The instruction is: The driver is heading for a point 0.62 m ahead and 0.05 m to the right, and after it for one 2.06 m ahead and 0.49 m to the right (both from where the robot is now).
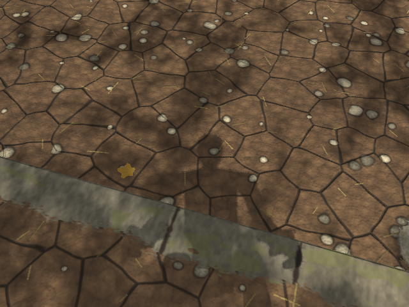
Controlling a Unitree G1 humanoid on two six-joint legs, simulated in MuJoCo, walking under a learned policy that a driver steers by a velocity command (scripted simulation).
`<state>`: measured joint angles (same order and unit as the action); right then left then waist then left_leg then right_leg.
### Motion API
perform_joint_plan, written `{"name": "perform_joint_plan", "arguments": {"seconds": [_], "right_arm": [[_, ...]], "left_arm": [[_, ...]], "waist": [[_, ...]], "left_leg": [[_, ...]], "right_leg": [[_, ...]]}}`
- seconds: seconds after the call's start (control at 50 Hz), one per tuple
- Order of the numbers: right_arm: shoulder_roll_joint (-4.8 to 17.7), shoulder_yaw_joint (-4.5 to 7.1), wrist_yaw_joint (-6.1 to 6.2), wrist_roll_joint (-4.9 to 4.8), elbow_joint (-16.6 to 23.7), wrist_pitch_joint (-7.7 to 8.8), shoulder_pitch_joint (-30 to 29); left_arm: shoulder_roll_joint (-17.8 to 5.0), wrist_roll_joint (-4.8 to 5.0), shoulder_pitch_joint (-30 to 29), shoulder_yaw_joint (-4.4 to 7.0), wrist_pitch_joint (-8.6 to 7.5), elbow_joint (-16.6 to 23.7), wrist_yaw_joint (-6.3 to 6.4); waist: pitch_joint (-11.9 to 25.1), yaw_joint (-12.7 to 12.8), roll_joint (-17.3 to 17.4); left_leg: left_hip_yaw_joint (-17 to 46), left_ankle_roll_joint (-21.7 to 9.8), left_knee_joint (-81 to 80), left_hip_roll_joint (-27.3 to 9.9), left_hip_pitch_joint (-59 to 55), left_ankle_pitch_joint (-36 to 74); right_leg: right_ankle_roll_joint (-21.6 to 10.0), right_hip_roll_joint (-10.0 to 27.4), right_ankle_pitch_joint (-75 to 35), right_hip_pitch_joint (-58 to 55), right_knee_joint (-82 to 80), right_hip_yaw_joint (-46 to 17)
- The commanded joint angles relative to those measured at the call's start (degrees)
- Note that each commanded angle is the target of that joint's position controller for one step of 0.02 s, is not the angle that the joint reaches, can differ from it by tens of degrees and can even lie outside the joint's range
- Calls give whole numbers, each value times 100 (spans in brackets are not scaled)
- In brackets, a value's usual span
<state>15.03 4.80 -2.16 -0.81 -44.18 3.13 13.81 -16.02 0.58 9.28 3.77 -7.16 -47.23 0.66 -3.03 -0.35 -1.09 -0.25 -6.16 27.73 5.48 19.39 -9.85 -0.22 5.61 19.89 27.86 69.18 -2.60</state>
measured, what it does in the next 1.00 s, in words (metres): walks ahead: right foot, then left foot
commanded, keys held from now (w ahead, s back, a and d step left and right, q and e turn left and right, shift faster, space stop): w+q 0.08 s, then w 0.62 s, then e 0.30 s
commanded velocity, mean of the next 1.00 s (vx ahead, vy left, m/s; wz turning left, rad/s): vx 0.43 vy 0.00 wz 0.11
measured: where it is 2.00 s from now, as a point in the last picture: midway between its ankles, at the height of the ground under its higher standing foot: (203, 277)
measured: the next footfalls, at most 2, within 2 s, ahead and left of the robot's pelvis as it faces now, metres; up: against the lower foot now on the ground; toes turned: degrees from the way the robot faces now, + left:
right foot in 0.38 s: +0.40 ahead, -0.12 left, +0.00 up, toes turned +8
left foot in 0.88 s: +0.65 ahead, +0.15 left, +0.00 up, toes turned +5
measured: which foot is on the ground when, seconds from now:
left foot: down 0.00-0.40, up 0.42-0.86, down 0.88-1.00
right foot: up 0.00-0.36, down 0.38-0.88, up 0.90-1.00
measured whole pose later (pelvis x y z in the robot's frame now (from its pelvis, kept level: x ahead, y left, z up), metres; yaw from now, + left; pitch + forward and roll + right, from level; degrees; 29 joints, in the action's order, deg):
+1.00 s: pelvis +0.51 +0.03 -0.01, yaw +2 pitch +3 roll -1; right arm 13.3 2.1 -0.1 0.8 -38.3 3.6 1.6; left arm -16.9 1.4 18.9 3.0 -1.0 -47.3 0.8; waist -2.7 3.3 -1.2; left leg -2.4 -1.0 29.0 -1.6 26.6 -5.3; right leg 2.2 -0.7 33.3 24.6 64.5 -3.1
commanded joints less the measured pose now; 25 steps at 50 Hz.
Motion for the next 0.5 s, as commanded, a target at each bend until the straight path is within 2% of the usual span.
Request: {"name": "perform_joint_plan", "arguments": {"seconds": [0.02,0.08,0.16,0.2,0.26,0.32,0.34,0.36,0.38,0.4,0.42,0.44,0.46,0.48,0.5], "right_arm": [[679,147,88,-1,478,157,-84],[849,188,221,-22,406,154,279],[711,122,292,-26,272,122,616],[749,116,289,-25,173,130,793],[773,109,302,-26,30,98,1053],[859,136,347,-14,-29,21,1041],[895,142,350,-12,-5,-1,929],[863,119,340,-6,37,-18,785],[723,42,312,43,153,-9,624],[340,-74,299,50,170,56,1246],[292,-134,271,-54,83,134,1573],[784,-23,245,-135,143,178,1065],[824,-27,227,-132,292,198,476],[738,-29,222,-41,363,203,174],[705,8,233,34,351,181,194]], "left_arm": [[-534,-112,253,175,55,375,19],[-403,-160,-370,134,120,624,46],[-216,-96,-1034,35,64,783,-64],[-217,-56,-1324,10,21,878,-138],[-335,-35,-1641,16,-46,1056,-235],[-456,-28,-1446,48,-98,1088,-287],[-541,-34,-1132,91,-110,1025,-279],[-680,-58,-501,173,-120,848,-254],[-906,-129,443,248,-124,675,-230],[-1334,-191,1364,369,-93,537,-204],[-1090,-51,1637,317,-42,313,-261],[-705,63,1278,202,-4,387,-251],[-544,30,835,136,59,484,-225],[-460,-38,530,83,85,508,-240],[-362,-92,368,38,65,536,-249]], "waist": [[699,211,253],[475,43,313],[342,-284,614],[227,-430,652],[85,-550,623],[94,-391,752],[237,-207,812],[617,128,756],[1375,560,559],[2331,580,-618],[2556,523,-1700],[1579,578,-953],[897,491,-372],[395,310,-42],[313,135,-86]], "left_leg": [[1903,-1094,-1451,-1457,-935,1555],[1643,-1009,-1515,-1291,-791,1712],[1331,-675,-1491,-1100,-855,1157],[1421,-640,-1481,-1208,-923,907],[1731,-667,-1147,-1526,-1609,1089],[1931,-557,-809,-1747,-2104,1830],[1867,-485,-526,-1679,-2109,2608],[1652,-372,112,-1412,-2011,3506],[1413,-197,1328,-1117,-1325,3271],[936,226,3478,-311,583,1151],[1020,369,4619,76,1891,-2246],[1177,328,5068,-324,2511,-2035],[886,303,4929,-639,2539,-1485],[701,318,4497,-859,2387,-1106],[683,329,4106,-1061,2100,-833]], "right_leg": [[123,219,-481,752,-509,-137],[314,42,-1275,1033,-1518,-53],[257,-198,-2607,749,-3183,31],[189,-277,-2867,574,-3560,82],[4,-324,-2487,886,-3887,52],[-226,-411,-1766,695,-4122,123],[-335,-540,-1582,213,-4216,250],[-501,-676,-1768,-721,-4395,384],[-850,-143,-2078,-2280,-4138,-118],[-1635,1095,-1802,-4546,-4103,-2083],[-2029,1759,-667,-5146,-4986,-3996],[-1753,1599,285,-4460,-5190,-3666],[-1522,1369,229,-3557,-5329,-2843],[-1430,1101,-256,-2709,-5562,-2302],[-1339,892,-705,-2278,-5693,-1943]]}}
